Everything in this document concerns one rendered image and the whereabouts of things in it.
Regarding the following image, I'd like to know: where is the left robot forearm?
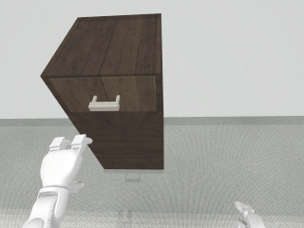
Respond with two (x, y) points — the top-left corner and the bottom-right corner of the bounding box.
(22, 185), (70, 228)

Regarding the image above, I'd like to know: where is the left robot hand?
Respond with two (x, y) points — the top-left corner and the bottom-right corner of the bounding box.
(40, 134), (93, 193)

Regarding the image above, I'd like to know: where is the drawer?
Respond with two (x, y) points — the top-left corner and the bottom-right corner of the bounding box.
(49, 76), (157, 112)

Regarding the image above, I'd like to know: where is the cabinet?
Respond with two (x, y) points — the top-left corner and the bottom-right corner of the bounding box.
(40, 13), (164, 170)

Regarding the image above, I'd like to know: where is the handle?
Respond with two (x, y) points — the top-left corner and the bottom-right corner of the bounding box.
(88, 95), (120, 111)

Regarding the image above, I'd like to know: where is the right robot hand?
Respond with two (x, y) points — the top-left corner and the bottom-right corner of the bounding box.
(231, 201), (266, 228)

